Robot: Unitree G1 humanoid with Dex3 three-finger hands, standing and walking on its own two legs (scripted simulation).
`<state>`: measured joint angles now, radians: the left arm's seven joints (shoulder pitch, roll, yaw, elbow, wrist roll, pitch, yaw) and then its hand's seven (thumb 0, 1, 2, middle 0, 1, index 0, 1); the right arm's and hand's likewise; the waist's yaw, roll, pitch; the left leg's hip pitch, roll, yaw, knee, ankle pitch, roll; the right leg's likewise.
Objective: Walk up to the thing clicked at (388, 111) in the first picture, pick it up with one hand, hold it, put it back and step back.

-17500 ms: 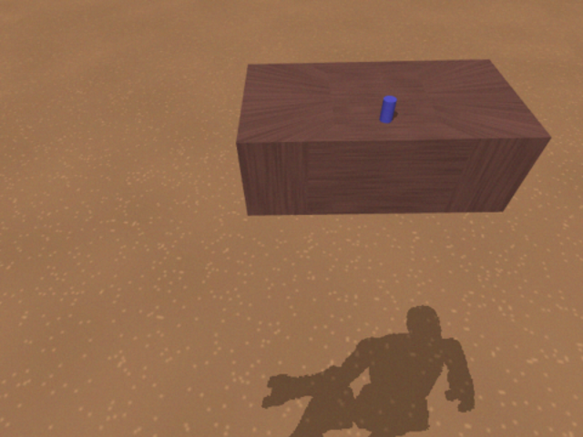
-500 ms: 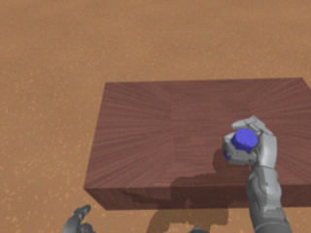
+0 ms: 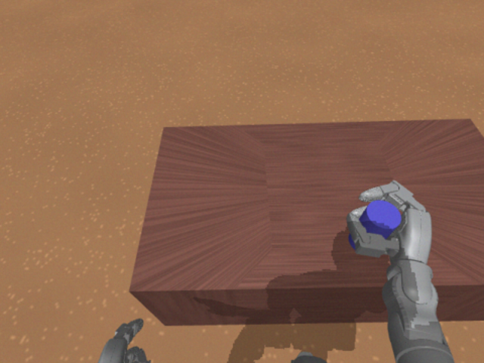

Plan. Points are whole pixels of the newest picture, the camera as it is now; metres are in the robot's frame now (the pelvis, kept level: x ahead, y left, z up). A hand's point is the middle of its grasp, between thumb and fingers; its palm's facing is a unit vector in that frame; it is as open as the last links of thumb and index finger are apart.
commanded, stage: hold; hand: right
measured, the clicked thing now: (372, 228) +0.33 -0.19 +0.03
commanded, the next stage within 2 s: crouch in 0.66 s
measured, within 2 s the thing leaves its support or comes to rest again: neither
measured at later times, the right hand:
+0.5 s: hand (367, 220) +0.33 -0.17 +0.05, palm faces +0.24 +0.97 +0.02, open 6.9 cm
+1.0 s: hand (364, 224) +0.34 -0.18 +0.03, palm faces +0.24 +0.97 +0.02, open 6.9 cm
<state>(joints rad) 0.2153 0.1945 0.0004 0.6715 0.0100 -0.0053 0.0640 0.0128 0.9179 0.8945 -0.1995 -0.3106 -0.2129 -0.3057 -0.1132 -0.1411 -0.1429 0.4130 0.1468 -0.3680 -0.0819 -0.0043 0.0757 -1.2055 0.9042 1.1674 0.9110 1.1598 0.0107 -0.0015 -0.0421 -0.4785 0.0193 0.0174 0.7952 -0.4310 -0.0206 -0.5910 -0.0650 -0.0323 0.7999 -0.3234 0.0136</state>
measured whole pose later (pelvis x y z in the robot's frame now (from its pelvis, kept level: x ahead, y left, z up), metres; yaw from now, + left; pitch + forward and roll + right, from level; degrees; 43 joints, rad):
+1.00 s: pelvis +0.00 +0.00 -0.01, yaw +0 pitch +9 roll +1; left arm 0.20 0.20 0.01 0.68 0.02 -0.01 0.05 0.01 0.91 0.91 -0.19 -0.30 -0.20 -0.30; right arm -0.19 -0.15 -0.18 0.55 0.14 -0.42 -0.06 0.00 0.08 -1.21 0.91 1.17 0.91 1.16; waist 0.02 0.01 -0.05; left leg -0.56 0.02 0.02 0.86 -0.45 -0.02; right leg -0.67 -0.07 -0.03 0.85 -0.34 0.02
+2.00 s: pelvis -0.03 -0.01 -0.15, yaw +4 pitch +31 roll +5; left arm 0.18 0.24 -0.02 0.67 0.07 0.01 -0.01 0.01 0.89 0.91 -0.20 -0.30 -0.20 -0.30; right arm -0.70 -0.43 -0.49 1.02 0.11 -0.55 0.10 0.00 0.08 -1.21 0.92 1.15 0.92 1.14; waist 0.12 -0.01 -0.17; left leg -1.40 -0.02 0.05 1.52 -0.66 -0.02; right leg -1.55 -0.11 0.05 1.54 -0.53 0.01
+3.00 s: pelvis -0.06 +0.00 -0.25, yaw +6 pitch +35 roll +6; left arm 0.17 0.25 -0.03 0.67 0.08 0.03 -0.02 0.01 0.91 0.90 -0.20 -0.30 -0.21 -0.30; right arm -0.84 -0.54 -0.56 1.05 0.08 -0.49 0.13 0.00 0.08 -1.21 0.91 1.15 0.92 1.14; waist 0.14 0.00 -0.17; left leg -1.77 -0.04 0.06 1.88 -0.73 -0.02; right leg -1.93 -0.12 0.09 1.88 -0.57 0.01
